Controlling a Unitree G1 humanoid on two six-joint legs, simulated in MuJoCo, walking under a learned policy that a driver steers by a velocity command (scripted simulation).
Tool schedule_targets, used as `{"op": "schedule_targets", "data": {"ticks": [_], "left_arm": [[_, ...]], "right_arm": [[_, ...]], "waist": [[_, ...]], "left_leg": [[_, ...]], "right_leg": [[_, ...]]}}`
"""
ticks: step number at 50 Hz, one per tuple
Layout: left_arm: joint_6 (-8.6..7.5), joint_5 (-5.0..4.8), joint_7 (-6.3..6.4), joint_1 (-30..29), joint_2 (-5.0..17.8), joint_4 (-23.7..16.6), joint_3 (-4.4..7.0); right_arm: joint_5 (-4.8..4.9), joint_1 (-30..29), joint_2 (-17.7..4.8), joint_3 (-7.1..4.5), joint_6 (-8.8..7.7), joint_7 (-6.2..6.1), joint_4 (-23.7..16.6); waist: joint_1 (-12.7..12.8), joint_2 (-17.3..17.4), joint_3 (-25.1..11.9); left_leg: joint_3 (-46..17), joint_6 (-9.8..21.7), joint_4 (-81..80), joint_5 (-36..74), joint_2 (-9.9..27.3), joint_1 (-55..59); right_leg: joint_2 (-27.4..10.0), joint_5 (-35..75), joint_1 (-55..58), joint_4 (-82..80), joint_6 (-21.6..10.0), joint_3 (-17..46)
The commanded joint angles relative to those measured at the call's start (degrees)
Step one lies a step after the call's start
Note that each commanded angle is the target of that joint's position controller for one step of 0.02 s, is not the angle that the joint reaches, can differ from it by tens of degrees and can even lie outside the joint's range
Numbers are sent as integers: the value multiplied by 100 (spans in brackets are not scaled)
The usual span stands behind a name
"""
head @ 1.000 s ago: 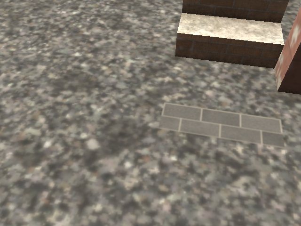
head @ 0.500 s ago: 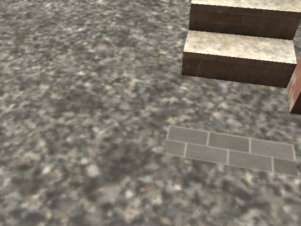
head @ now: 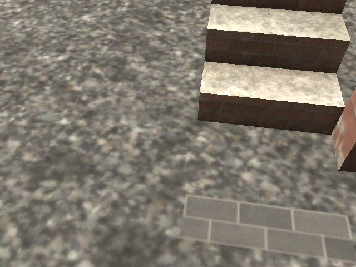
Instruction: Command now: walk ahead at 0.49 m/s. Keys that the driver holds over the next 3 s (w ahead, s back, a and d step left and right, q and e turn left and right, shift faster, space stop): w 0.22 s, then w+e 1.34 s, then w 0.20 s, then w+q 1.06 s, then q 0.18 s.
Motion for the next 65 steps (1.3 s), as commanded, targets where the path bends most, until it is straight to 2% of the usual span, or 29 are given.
{"op": "schedule_targets", "data": {"ticks": [1,5,10,12,14,15,16,17,18,19,20,22,26,32,37,39,40,41,42,43,44,45,47,49,52,56,60,63,65], "left_arm": [[18,73,39,200,263,-241,78],[-50,18,-36,-737,166,-488,38],[-102,-57,-212,-1437,247,-773,15],[-148,-62,-275,-1284,368,-799,50],[-166,-51,-287,-338,657,-550,210],[-163,-42,-259,745,1011,-251,368],[-121,36,-251,1565,1662,-103,530],[-103,-16,-288,1688,1397,-70,451],[-110,-20,-286,1280,1020,-164,332],[-95,10,-276,723,829,-342,275],[-76,49,-292,347,685,-450,227],[-69,96,-308,115,478,-529,161],[-82,10,-171,542,831,-452,279],[-9,-44,-30,1097,886,-330,317],[94,-79,43,1168,926,-319,372],[158,-53,59,1018,897,-416,382],[166,-25,43,895,733,-522,324],[157,71,19,824,439,-688,214],[65,-92,-15,1674,-16,-843,79],[46,-204,11,1697,594,-706,178],[73,-190,35,1152,1004,-726,285],[110,-127,57,874,946,-770,299],[185,-35,-14,673,805,-904,345],[287,-89,-55,695,550,-992,316],[358,-48,-72,427,481,-1235,303],[330,-48,-172,-220,488,-1562,253],[358,-44,-277,-927,452,-1933,162],[371,20,-327,-1017,681,-2158,193],[420,37,-320,-312,983,-2092,329]], "right_arm": [[6,-232,-752,-117,-105,-112,-312],[99,234,-912,-144,-28,-201,-215],[153,654,-972,-181,93,-217,-25],[150,570,-1059,-222,154,-232,-20],[110,326,-1050,-219,215,-242,-82],[31,306,-853,-143,224,-255,-170],[-27,855,-291,47,108,-200,-298],[4,850,-290,77,-79,-161,-265],[157,327,-850,-57,-220,-112,-440],[211,-150,-945,-74,-285,-117,-591],[124,-366,-912,-96,-286,-152,-633],[16,-337,-788,-145,-163,-193,-688],[-37,-806,-669,-163,-7,-283,-931],[49,-2085,-542,-124,-67,-212,-1343],[89,-2340,-807,-187,-184,-113,-1563],[88,-1802,-961,-267,-241,-124,-1442],[37,-1116,-1141,-359,-266,-160,-1287],[-11,-111,-1492,-454,-258,-206,-1176],[-43,314,-1891,-561,-156,-200,-1038],[29,142,-1309,-440,-131,-178,-1126],[79,-201,-908,-342,-108,-192,-1242],[47,-516,-839,-304,-90,-183,-1279],[-84,-814,-758,-269,-108,-162,-1222],[-53,-838,-776,-293,-154,-137,-1129],[-12,-786,-978,-366,-179,-150,-1005],[-49,-815,-1172,-397,-110,-191,-987],[65,-441,-1460,-442,-49,-145,-850],[167,-504,-1664,-491,74,-165,-886],[231,-577,-1827,-536,156,-192,-927]], "waist": [[270,437,320],[-70,434,314],[-277,513,474],[-120,608,374],[418,624,-206],[826,373,-923],[767,-954,-1757],[759,-1381,-2098],[709,-988,-1409],[589,-520,-867],[413,-25,-517],[93,-62,-338],[98,-62,-34],[487,-283,157],[440,-342,158],[154,-441,-61],[-165,-359,-532],[-565,246,-1399],[-156,2266,-2038],[-211,1787,-1725],[-286,1124,-948],[-169,630,-542],[79,744,-155],[166,790,-82],[191,639,24],[-25,617,142],[-294,487,354],[-151,657,296],[348,786,-208]], "left_leg": [[-1176,978,-1181,402,1591,-629],[-916,727,-1087,487,1513,-99],[-1023,648,-677,340,1873,836],[-1036,553,-377,663,2019,1155],[-624,318,811,2395,1742,1154],[-269,111,2248,2496,1405,504],[129,-354,4592,698,577,-1889],[-587,-369,5628,-2296,190,-3094],[-936,-208,6064,-2036,584,-3685],[-843,-127,5896,-1490,854,-3669],[-779,-141,5473,-1078,1047,-3404],[-813,-224,4774,-737,1226,-2707],[-690,-551,3570,-59,1080,-2807],[-676,-624,1562,1348,692,-2288],[-872,-529,961,847,636,-1894],[-731,-392,753,423,570,-1074],[-807,-202,717,354,740,-13],[-1681,135,847,84,1707,1542],[-4226,1041,380,-779,2967,3360],[-4691,985,125,-1715,3016,3139],[-3659,650,61,-1426,2741,2399],[-2901,485,-63,-679,2493,1605],[-1927,393,-383,350,2118,628],[-1345,445,-617,807,1987,329],[-782,556,-770,1418,2034,329],[-20,462,-818,1492,1845,494],[250,399,-721,1366,2014,940],[434,232,-198,2648,2137,1375],[662,113,1033,4334,2057,1434]], "right_leg": [[-238,924,-109,-800,154,6],[20,1756,61,-2467,199,-211],[185,1241,43,-3337,94,-242],[279,771,314,-3546,-79,-316],[632,585,1660,-3723,-348,-622],[400,753,3171,-3618,-621,-263],[-971,204,5531,-3843,-1539,2221],[-1405,-363,6143,-4807,-1878,4100],[-1214,-550,5656,-4861,-1553,3559],[-989,-64,4828,-4913,-1370,2731],[-769,523,4011,-5065,-1288,2160],[-430,1101,3156,-5364,-1200,1648],[-245,1508,2729,-5600,-1303,1218],[-9,785,2601,-5491,-968,1127],[-281,702,3197,-4864,-856,1744],[-150,1129,3198,-4346,-750,1858],[189,1430,2938,-3578,-597,1693],[625,619,2129,-1924,-387,1179],[1362,-2079,-9,-195,-44,536],[874,-2152,-737,697,-26,763],[608,-1599,-881,865,-16,662],[378,-1145,-598,747,34,494],[105,-629,-114,413,83,446],[22,-465,48,283,109,286],[-58,-43,-202,-204,196,252],[-51,876,-37,-1566,216,-10],[93,842,120,-2502,121,-362],[322,229,372,-2816,-109,-622],[750,-206,1424,-3070,-393,-905]]}}
Next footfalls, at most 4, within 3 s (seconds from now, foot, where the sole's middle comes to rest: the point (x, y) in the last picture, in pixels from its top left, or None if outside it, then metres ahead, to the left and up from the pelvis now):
0.30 right None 0.34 -0.16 -0.78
0.82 left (177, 237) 0.64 0.01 -0.78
1.32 right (258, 209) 0.75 -0.33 -0.78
1.80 left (242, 152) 1.06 -0.31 -0.78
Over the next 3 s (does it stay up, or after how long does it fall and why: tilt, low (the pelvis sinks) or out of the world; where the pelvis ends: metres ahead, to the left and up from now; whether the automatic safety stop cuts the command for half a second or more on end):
stays up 1.25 -0.31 0.09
